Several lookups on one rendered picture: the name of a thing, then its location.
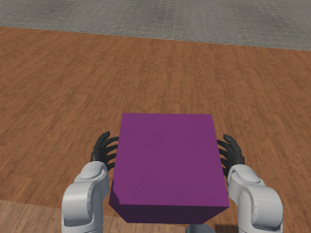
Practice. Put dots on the right robot thigh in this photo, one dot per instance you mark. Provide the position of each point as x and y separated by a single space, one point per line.
199 228

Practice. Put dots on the left robot hand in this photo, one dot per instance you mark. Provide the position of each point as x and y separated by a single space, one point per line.
100 151

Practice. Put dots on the left robot forearm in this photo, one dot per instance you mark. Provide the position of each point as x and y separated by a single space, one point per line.
82 201

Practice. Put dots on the right robot hand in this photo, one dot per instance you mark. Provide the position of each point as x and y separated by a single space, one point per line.
233 154

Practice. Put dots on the carton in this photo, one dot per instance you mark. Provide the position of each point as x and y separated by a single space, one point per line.
168 170

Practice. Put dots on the right robot forearm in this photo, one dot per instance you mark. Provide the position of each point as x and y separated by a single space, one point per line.
260 209

